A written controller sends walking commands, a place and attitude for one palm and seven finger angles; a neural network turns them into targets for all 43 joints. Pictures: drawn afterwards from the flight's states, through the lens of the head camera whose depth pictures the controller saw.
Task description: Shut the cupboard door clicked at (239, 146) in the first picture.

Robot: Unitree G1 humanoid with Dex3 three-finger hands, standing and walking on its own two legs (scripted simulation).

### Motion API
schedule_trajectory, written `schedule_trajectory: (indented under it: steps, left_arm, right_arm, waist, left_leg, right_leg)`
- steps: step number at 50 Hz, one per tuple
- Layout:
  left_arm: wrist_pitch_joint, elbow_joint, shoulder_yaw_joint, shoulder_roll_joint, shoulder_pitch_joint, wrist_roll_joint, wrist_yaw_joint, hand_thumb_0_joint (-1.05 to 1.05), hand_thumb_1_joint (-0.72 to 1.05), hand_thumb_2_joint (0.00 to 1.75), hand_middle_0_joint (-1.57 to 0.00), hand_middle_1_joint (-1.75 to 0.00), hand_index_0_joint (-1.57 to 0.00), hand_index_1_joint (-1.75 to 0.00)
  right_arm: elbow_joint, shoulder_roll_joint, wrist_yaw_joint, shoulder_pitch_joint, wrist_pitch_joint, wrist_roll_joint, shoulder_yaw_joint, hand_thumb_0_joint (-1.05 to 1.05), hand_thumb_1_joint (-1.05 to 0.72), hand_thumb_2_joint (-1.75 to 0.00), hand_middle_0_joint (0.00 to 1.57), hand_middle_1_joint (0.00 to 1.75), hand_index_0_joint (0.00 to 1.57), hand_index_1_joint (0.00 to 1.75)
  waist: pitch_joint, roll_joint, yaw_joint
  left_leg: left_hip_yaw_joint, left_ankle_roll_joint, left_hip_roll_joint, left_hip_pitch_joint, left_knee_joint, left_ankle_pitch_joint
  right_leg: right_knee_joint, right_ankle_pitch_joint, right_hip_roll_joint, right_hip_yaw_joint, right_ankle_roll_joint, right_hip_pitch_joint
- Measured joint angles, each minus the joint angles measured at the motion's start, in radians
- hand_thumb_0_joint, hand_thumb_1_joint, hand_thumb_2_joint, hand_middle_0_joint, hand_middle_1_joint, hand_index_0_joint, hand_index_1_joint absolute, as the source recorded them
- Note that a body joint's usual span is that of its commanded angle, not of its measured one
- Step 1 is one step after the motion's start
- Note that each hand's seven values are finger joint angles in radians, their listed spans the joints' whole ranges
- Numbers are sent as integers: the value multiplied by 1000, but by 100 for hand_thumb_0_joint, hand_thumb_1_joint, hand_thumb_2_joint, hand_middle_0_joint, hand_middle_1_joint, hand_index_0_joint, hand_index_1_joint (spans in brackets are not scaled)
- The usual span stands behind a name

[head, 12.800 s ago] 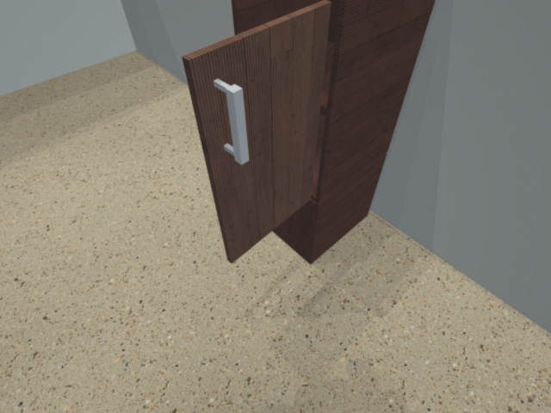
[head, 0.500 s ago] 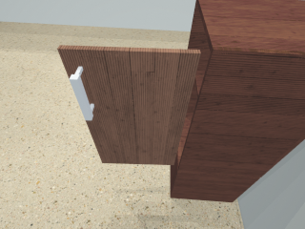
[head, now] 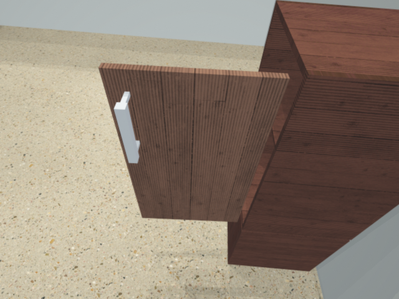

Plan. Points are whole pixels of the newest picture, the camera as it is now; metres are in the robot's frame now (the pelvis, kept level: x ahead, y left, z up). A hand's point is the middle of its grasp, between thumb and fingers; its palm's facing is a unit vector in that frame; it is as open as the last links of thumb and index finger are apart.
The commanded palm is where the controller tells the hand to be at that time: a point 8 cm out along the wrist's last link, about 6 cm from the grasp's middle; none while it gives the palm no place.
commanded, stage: look again from close up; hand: left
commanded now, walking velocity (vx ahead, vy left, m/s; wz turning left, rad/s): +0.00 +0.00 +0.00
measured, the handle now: (130, 129) +0.41 +0.18 +0.12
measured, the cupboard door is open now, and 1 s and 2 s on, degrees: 93 93 93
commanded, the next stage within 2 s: raise the hand and make a fist in 0.04 s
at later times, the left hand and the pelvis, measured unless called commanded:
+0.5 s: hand (127, 283) +0.16 +0.14 -0.01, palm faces -0.07 -1.00 +0.03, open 6.5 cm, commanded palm +0.10 +0.22 -0.03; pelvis -0.04 +0.00 -0.06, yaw +3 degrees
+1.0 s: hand (95, 262) +0.17 +0.20 +0.03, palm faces +0.10 -0.99 -0.04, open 4.1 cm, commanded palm +0.13 +0.24 +0.04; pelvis -0.03 -0.01 -0.04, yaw +3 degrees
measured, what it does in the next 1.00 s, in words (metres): stands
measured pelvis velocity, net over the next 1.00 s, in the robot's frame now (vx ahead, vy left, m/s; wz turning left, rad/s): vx -0.03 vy -0.01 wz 0.06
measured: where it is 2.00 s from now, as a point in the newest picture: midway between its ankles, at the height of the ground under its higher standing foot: outside the picture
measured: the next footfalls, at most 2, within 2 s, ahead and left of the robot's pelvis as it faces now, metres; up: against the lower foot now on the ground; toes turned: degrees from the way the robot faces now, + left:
none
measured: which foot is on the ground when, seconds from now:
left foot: down 0.00-1.00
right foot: down 0.00-1.00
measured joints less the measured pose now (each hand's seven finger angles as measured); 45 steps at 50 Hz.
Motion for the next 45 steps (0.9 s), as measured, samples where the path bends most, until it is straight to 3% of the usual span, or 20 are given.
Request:
schedule_trajectory:
  steps: [8, 9, 10, 12, 13, 16, 18, 21, 23, 26, 29, 31, 34, 37, 40, 43, 45]
  left_arm:
    - [0, 3, 0, -1, -7, 5, 7, 1, 91, 90, -20, -30, -19, -30]
    - [67, -162, 48, -3, 37, -12, 10, 1, 91, 90, -20, -30, -20, -30]
    - [83, -368, 51, 12, 93, -42, 35, 2, 92, 90, -20, -30, -20, -30]
    - [18, -677, 28, 49, 162, -90, 93, 3, 93, 90, -21, -30, -20, -30]
    - [12, -787, 16, 57, 169, -111, 108, 3, 93, 90, -21, -31, -21, -31]
    - [-50, -1018, -4, 40, 117, -151, 93, 3, 93, 90, -23, -33, -22, -33]
    - [-156, -1086, 12, 14, 66, -166, 35, 2, 93, 90, -25, -36, -24, -36]
    - [-328, -1069, 44, -41, 33, -206, -132, 1, 92, 90, -29, -40, -28, -40]
    - [-399, -1050, 61, -38, 60, -208, -242, 1, 92, 90, -32, -44, -32, -44]
    - [-391, -1048, 77, 4, 139, -196, -303, 1, 91, 90, -38, -49, -37, -49]
    - [-349, -1070, 108, 49, 218, -200, -262, 1, 90, 90, -44, -55, -43, -55]
    - [-351, -1116, 134, 71, 256, -216, -212, 2, 90, 90, -47, -59, -47, -59]
    - [-427, -1207, 150, 84, 248, -249, -180, 3, 90, 90, -52, -65, -52, -65]
    - [-482, -1267, 116, 69, 158, -273, -234, 3, 90, 90, -57, -71, -57, -71]
    - [-413, -1253, 70, 75, 42, -257, -323, 2, 90, 90, -62, -77, -62, -77]
    - [-226, -1207, 56, 106, -8, -239, -371, 2, 90, 90, -68, -83, -68, -83]
    - [-115, -1209, 78, 116, 16, -255, -352, 2, 90, 90, -72, -87, -72, -87]
  right_arm:
    - [-8, -2, -1, 0, 2, 3, -1, 0, -92, -90, 20, 30, 20, 30]
    - [-50, -6, -8, 12, -20, 12, -2, 1, -92, -90, 20, 30, 20, 30]
    - [-100, -12, -29, 32, -82, 38, 10, 1, -92, -90, 20, 30, 20, 30]
    - [-155, -28, -52, 75, -202, 68, 13, 1, -92, -90, 20, 30, 20, 30]
    - [-179, -38, -40, 98, -233, 71, -3, 1, -92, -90, 20, 30, 20, 30]
    - [-270, -76, 5, 128, -295, 57, -44, 1, -92, -90, 20, 30, 20, 30]
    - [-338, -88, 30, 102, -308, 46, -52, 1, -91, -90, 20, 30, 20, 30]
    - [-414, -93, 62, 18, -276, 26, -61, 1, -91, -90, 20, 30, 20, 30]
    - [-480, -85, 75, -25, -240, 22, -63, 1, -91, -90, 20, 30, 20, 30]
    - [-590, -85, 75, -66, -195, 29, -70, 1, -91, -90, 20, 30, 20, 30]
    - [-671, -107, 63, -86, -192, 30, -79, 1, -91, -90, 20, 30, 20, 30]
    - [-696, -122, 51, -91, -205, 27, -78, 1, -91, -90, 20, 30, 20, 30]
    - [-681, -136, 33, -104, -239, 27, -55, 1, -91, -90, 20, 30, 20, 30]
    - [-651, -130, 14, -117, -257, 34, -16, 1, -91, -90, 20, 30, 20, 30]
    - [-639, -94, 3, -110, -243, 50, 23, 1, -90, -90, 20, 30, 20, 30]
    - [-655, -58, -2, -69, -203, 65, 47, 1, -90, -90, 20, 30, 20, 30]
    - [-666, -45, -5, -32, -180, 64, 50, 1, -90, -90, 21, 30, 20, 30]
  waist:
    - [5, 3, -2]
    - [19, 5, -13]
    - [42, 6, -26]
    - [52, 7, -40]
    - [31, 15, -42]
    - [-36, 43, -51]
    - [-73, 23, -61]
    - [-120, 23, -69]
    - [-137, -1, -59]
    - [-130, -39, -30]
    - [-114, -36, 3]
    - [-112, -17, 24]
    - [-116, 20, 51]
    - [-116, 55, 56]
    - [-108, 62, 43]
    - [-97, 55, 14]
    - [-93, 52, -7]
  left_leg:
    - [3, 14, -13, -12, 13, 0]
    - [-4, 12, -10, -35, 42, -8]
    - [-13, 14, -11, -52, 76, -21]
    - [-35, 18, -30, -64, 116, -37]
    - [-45, 26, -43, -69, 115, -34]
    - [-64, 21, -75, -127, 155, -36]
    - [-45, 0, -102, -209, 238, -67]
    - [-23, -28, -73, -350, 387, -126]
    - [-25, -36, -60, -424, 465, -149]
    - [-28, 1, -44, -501, 545, -186]
    - [-54, 5, -34, -562, 612, -201]
    - [-79, 0, -31, -593, 643, -209]
    - [-114, -3, -31, -621, 677, -217]
    - [-138, -2, -32, -632, 695, -219]
    - [-133, -3, -27, -618, 673, -210]
    - [-110, -5, -21, -572, 608, -190]
    - [-94, -7, -17, -530, 557, -178]
  right_leg:
    - [8, 0, -14, 3, 18, -8]
    - [55, -2, -15, -4, 19, -40]
    - [191, -24, -15, -4, 17, -92]
    - [466, -68, -24, 6, 6, -180]
    - [508, -75, -28, 8, 4, -205]
    - [424, -64, -37, 6, -5, -257]
    - [331, -71, -46, 16, -15, -301]
    - [421, -97, -21, 25, -21, -428]
    - [483, -96, -2, 32, -27, -503]
    - [554, -114, 20, 29, -41, -582]
    - [588, -122, 25, -4, -52, -623]
    - [596, -125, 25, -31, -56, -638]
    - [600, -130, 23, -68, -58, -644]
    - [597, -131, 21, -92, -57, -640]
    - [576, -121, 28, -85, -55, -629]
    - [529, -100, 36, -57, -56, -597]
    - [492, -87, 42, -37, -58, -567]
